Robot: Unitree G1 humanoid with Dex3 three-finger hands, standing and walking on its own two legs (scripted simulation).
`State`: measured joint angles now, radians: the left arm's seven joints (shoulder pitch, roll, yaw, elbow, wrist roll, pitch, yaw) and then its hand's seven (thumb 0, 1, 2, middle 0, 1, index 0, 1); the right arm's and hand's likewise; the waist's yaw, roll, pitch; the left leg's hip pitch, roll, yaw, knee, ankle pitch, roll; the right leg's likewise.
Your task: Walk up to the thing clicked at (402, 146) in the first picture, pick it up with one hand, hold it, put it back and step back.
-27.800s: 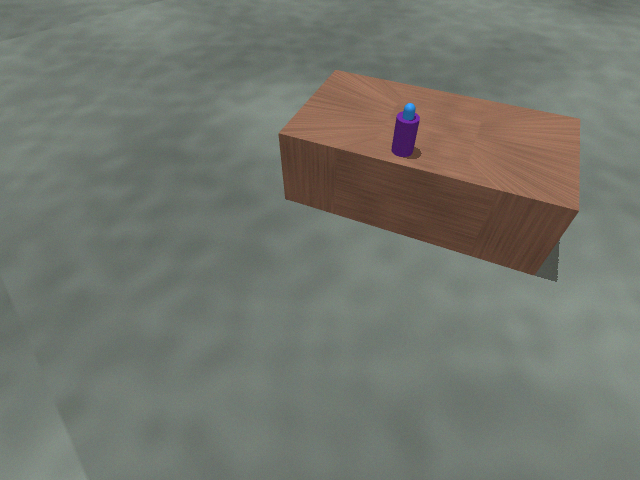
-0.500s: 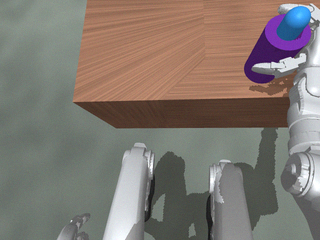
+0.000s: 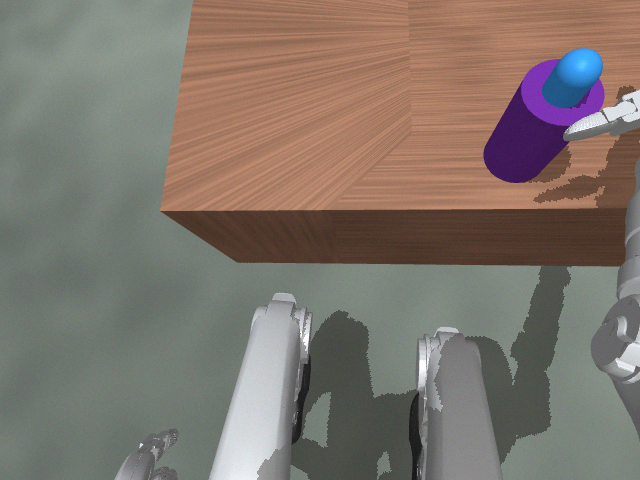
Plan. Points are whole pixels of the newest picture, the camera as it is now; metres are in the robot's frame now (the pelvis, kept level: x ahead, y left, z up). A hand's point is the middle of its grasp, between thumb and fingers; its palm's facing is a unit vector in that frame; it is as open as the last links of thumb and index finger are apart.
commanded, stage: withdraw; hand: right
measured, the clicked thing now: (543, 116) +0.55 -0.17 -0.02
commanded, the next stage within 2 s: rise in 0.02 s
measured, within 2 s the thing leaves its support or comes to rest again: neither
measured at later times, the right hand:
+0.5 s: hand out of the picture +0.52 -0.32 +0.18, palm faces +0.34 +0.87 -0.36, open 17.2 cm
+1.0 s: hand out of the picture +0.34 -0.20 +0.18, palm faces +0.17 +0.94 -0.31, open 17.3 cm
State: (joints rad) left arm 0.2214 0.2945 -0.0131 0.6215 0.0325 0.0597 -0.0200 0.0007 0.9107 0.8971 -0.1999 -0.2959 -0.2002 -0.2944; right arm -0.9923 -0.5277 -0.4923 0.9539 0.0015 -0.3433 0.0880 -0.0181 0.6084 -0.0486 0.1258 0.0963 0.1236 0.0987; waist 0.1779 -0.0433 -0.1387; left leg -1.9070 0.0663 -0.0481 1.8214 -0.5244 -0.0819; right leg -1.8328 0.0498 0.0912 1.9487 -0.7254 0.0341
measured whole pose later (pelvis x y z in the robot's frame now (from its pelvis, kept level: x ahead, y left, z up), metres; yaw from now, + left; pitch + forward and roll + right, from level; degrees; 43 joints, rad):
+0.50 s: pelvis +0.03 +0.00 +0.17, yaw +1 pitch +24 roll +4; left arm 0.32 0.28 -0.02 0.61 -0.01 0.11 0.01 0.00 0.90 0.90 -0.20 -0.30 -0.20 -0.30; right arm -0.83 -0.70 -0.42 1.15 -0.12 -0.07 -0.03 -0.01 0.49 -0.09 0.07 0.07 0.07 0.07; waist 0.14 0.00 -0.11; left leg -1.22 0.04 0.02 1.20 -0.40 -0.05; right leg -1.17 -0.02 0.10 1.34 -0.59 0.03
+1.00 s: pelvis +0.08 +0.01 +0.25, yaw +0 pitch +9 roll +2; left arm 0.28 0.21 -0.03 0.58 -0.04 0.06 0.12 0.01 0.90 0.90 -0.20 -0.30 -0.21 -0.29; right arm 0.05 -0.27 -0.10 0.52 0.04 0.06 -0.14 -0.01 0.50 -0.08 0.07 0.06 0.07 0.06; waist 0.04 -0.02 -0.09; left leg -0.63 0.03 0.02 0.82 -0.35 -0.04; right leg -0.56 -0.04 0.07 0.89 -0.50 0.04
